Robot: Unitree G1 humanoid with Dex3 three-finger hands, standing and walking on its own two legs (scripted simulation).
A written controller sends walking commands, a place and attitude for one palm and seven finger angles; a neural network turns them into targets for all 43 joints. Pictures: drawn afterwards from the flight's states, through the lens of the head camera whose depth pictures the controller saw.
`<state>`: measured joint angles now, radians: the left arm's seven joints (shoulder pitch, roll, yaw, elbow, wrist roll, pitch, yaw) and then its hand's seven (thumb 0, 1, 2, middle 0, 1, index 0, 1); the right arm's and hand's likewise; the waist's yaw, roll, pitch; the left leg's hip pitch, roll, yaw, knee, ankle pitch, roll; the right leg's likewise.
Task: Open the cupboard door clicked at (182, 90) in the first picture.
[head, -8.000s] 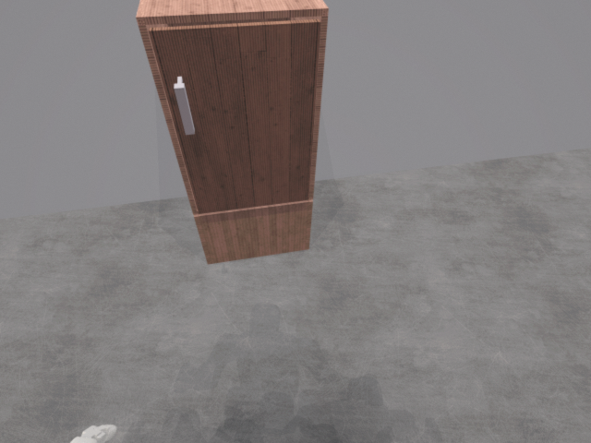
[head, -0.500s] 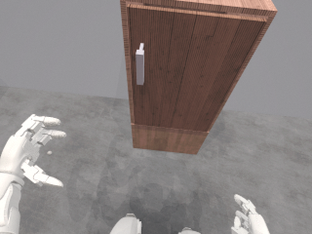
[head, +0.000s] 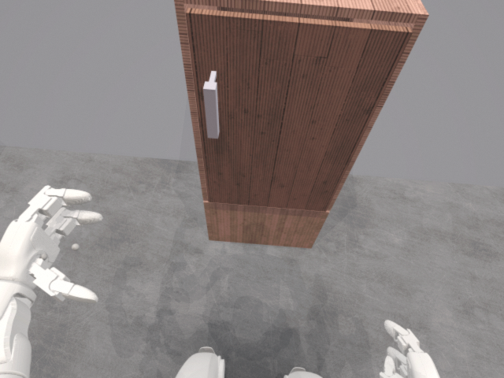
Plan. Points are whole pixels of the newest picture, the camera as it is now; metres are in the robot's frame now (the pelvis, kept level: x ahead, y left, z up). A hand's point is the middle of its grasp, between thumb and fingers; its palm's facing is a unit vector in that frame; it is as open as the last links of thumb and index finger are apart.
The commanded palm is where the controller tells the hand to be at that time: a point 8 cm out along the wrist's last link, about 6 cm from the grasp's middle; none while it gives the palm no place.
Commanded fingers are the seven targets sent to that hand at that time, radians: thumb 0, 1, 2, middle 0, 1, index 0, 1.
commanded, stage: raise the hand with hooked fingers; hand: left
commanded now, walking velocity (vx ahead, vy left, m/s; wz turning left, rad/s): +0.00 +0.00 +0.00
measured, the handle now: (213, 105) +0.62 +0.11 +0.04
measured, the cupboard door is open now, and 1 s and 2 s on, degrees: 0 0 0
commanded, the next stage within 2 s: move the hooked fingers beside the handle in 0.04 s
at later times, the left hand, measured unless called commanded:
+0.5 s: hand (105, 212) +0.35 +0.25 +0.05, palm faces -0.04 -1.00 -0.02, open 14.0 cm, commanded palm +0.33 +0.30 +0.05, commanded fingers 0.00 -0.50 0.30 -0.30 -1.20 -0.30 -1.20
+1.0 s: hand (138, 172) +0.43 +0.22 +0.05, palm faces -0.01 -1.00 -0.02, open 14.0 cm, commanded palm +0.42 +0.27 +0.05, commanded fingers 0.00 -0.50 0.30 -0.30 -1.20 -0.30 -1.20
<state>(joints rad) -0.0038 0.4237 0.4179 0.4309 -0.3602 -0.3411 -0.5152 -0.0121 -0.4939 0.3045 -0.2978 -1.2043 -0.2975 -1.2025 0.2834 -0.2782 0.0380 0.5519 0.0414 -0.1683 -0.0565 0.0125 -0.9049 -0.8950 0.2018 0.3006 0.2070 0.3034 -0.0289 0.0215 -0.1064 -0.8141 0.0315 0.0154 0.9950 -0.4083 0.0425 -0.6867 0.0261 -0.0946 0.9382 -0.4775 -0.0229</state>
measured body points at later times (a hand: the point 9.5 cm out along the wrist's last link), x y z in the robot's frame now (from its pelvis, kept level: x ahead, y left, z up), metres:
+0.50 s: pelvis +0.00 +0.00 -0.01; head +0.07 +0.02 +0.44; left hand +0.34 +0.30 +0.06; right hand +0.13 -0.26 -0.09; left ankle +0.04 +0.09 -0.68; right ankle -0.01 -0.11 -0.68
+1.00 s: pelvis +0.00 +0.00 -0.01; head +0.10 +0.02 +0.43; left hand +0.42 +0.27 +0.05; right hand +0.07 -0.27 -0.11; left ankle +0.04 +0.09 -0.68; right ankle -0.01 -0.11 -0.68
